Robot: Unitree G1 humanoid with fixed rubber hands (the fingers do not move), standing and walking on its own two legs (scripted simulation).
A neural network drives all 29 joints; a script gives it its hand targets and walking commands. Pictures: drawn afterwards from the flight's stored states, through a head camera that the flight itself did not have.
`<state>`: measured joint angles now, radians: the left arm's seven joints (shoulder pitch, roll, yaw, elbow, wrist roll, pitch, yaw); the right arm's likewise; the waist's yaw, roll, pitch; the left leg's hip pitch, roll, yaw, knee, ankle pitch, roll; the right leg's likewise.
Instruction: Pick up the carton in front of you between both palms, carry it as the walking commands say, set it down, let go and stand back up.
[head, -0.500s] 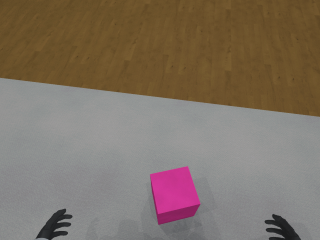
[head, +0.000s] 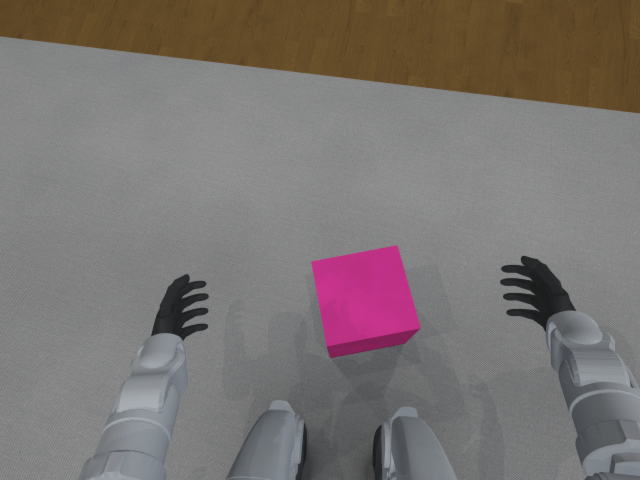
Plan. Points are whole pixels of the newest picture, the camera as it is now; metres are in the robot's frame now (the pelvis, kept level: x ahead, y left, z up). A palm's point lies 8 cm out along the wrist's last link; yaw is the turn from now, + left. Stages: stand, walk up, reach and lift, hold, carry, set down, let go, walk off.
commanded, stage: reach and lift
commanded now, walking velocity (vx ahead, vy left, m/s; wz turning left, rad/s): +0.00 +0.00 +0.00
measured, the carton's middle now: (361, 305) +0.45 -0.03 -0.58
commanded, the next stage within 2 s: none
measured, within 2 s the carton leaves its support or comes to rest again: neither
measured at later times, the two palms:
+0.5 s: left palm (247, 258) +0.42 +0.16 -0.15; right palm (490, 216) +0.50 -0.22 -0.15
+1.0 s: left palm (272, 295) +0.42 +0.16 -0.38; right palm (451, 274) +0.48 -0.21 -0.38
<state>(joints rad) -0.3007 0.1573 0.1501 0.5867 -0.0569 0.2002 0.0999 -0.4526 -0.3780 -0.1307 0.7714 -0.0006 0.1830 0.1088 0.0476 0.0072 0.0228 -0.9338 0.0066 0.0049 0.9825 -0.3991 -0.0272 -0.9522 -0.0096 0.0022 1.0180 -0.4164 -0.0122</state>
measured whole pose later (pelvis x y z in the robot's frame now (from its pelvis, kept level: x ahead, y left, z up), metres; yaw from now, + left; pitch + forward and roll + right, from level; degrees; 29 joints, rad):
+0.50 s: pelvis -0.06 -0.02 -0.06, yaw +1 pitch +39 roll +4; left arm -1.05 -0.01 0.45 0.64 0.06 0.24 0.19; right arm -1.37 -0.46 -0.21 1.11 -0.11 0.20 0.15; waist 0.10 0.01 0.09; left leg -1.48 0.02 0.01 1.09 -0.29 -0.06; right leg -1.52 0.01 0.01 1.15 -0.31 -0.05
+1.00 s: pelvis -0.06 +0.00 -0.22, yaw +4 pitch +49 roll +7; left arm -1.09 0.04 0.34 0.75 -0.08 0.11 0.22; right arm -1.34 -0.50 -0.08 1.07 0.05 0.10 0.06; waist 0.05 0.02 0.06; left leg -2.08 -0.03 0.02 1.74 -0.52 -0.06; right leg -2.14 0.01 0.08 1.80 -0.52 0.00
